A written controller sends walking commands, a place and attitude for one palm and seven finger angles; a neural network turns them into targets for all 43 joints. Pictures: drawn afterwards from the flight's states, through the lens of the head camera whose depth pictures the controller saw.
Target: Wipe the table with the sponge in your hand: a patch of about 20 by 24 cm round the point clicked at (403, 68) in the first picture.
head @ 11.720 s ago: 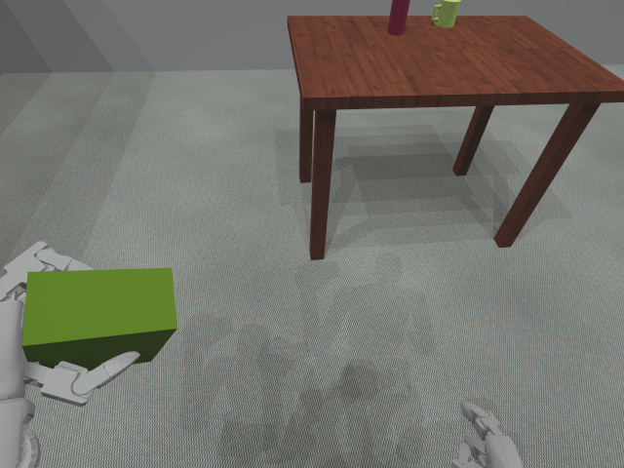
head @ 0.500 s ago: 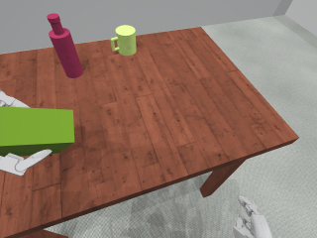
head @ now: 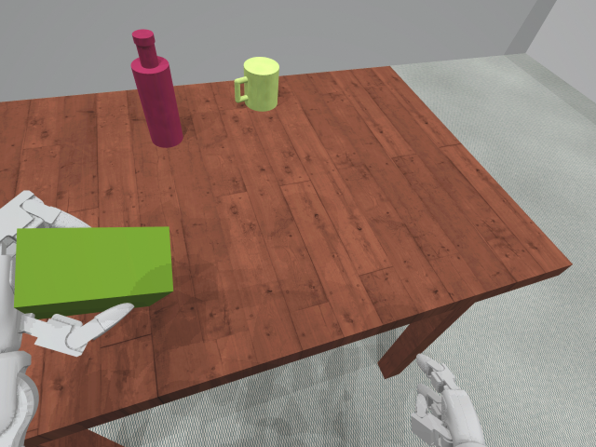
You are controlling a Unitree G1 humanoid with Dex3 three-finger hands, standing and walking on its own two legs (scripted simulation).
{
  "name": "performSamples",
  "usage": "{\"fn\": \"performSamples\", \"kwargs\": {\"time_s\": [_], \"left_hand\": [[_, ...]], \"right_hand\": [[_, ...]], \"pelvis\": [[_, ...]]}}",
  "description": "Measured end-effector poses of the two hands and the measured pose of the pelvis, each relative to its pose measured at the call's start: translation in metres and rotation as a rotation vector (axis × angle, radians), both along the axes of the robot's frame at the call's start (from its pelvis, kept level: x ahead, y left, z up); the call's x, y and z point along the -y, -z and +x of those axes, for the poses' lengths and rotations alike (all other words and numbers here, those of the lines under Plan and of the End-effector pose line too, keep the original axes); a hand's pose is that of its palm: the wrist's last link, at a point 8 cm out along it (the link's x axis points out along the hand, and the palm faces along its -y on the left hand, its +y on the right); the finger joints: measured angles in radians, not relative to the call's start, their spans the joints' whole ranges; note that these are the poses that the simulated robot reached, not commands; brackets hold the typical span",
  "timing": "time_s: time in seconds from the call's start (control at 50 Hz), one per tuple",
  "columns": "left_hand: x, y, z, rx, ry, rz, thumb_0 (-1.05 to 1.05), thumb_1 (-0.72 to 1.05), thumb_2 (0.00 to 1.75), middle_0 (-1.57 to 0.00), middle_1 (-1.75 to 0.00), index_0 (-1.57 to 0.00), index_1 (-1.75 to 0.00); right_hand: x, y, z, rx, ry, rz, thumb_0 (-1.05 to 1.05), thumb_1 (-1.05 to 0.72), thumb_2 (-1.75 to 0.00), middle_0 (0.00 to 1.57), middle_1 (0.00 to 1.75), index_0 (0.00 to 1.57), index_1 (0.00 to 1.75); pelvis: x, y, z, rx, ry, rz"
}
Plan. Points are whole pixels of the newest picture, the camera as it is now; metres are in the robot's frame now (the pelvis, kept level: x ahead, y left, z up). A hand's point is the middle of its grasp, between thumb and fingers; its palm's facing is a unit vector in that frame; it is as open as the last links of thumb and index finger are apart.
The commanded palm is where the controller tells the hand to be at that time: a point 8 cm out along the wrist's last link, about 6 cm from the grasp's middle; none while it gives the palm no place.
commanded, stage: look again from close up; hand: left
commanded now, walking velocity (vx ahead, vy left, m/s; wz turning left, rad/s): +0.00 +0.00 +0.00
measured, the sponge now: (117, 274) +0.24 +0.22 +0.15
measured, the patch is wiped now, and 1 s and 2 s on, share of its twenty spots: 0.00 0.00 0.00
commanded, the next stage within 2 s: come to a stop and stand still in 0.36 s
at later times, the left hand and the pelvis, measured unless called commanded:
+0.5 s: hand (107, 279) +0.23 +0.22 +0.15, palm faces +0.35 -0.85 -0.39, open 10.1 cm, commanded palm +0.17 +0.26 +0.18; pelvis +0.00 -0.02 +0.00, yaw +0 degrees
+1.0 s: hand (87, 247) +0.25 +0.25 +0.17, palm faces +0.41 -0.83 -0.38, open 10.1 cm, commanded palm +0.17 +0.26 +0.18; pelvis +0.00 -0.01 +0.00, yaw -1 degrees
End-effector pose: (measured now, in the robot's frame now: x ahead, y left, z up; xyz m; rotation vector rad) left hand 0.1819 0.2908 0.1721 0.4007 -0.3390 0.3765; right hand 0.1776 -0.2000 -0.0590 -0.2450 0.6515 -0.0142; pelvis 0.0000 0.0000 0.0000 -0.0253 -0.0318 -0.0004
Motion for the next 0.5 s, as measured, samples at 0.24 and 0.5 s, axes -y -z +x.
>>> {"fn": "performSamples", "kwargs": {"time_s": [0.24, 0.5], "left_hand": [[0.015, 0.001, 0.001, -0.068, 0.032, 0.041, -0.01, -0.49, 1.01, -0.73, -1.35, -0.73, -1.35], [0.026, 0.003, 0.007, -0.115, 0.029, 0.041, -0.01, -0.49, 1.01, -0.73, -1.35, -0.73, -1.35]], "right_hand": [[0.029, -0.001, -0.014, -0.016, 0.064, -0.024, 0.01, -0.90, -0.90, 0.20, 0.30, 0.20, 0.30], [0.051, 0.003, -0.016, -0.045, 0.103, -0.038, 0.01, -0.90, -0.90, 0.20, 0.30, 0.20, 0.30]], "pelvis": [[0.011, -0.003, -0.002, -0.004, 0.003, -0.006], [0.021, -0.004, 0.003, -0.012, 0.007, -0.002]]}}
